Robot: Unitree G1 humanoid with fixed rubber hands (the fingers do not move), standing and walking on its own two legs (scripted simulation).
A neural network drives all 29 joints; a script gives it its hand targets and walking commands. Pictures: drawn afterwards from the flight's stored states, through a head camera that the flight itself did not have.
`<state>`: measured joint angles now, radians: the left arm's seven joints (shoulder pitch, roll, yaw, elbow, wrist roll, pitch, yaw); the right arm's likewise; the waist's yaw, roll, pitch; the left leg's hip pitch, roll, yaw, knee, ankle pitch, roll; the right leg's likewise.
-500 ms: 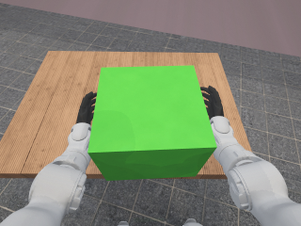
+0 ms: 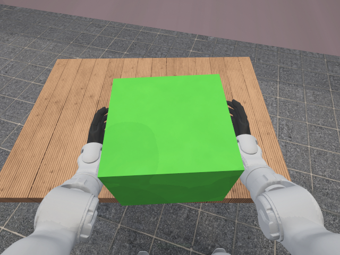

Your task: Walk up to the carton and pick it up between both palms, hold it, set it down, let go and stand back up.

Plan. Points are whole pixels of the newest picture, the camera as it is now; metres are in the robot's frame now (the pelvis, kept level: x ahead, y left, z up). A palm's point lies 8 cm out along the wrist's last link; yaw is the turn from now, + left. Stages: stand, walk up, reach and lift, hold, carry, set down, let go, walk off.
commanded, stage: reach and lift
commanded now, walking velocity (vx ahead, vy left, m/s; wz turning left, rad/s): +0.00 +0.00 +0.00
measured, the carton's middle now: (169, 141) +0.40 +0.02 +0.00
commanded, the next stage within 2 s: none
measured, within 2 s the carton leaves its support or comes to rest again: leaves its support in 1.10 s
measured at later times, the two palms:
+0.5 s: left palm (98, 140) +0.39 +0.20 +0.02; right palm (242, 133) +0.40 -0.16 +0.03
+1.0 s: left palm (97, 141) +0.39 +0.20 +0.03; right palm (242, 134) +0.39 -0.16 +0.03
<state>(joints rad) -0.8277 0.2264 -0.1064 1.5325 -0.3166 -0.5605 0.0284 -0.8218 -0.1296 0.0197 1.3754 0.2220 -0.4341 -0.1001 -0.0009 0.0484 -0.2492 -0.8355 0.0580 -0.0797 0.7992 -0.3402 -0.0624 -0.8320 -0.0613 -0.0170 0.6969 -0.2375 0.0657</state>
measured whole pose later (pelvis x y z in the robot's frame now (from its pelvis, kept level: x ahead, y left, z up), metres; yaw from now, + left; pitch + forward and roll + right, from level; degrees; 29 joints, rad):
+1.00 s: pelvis +0.02 +0.00 +0.04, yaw +2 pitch +18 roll -2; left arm -0.70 0.17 0.11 1.48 -0.08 -0.71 0.02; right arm -0.63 -0.07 -0.28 1.24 -0.16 -0.58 -0.09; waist -0.02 0.03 -0.14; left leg -0.57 0.05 -0.09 0.48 -0.22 -0.06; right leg -0.53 -0.07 -0.05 0.33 -0.10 0.07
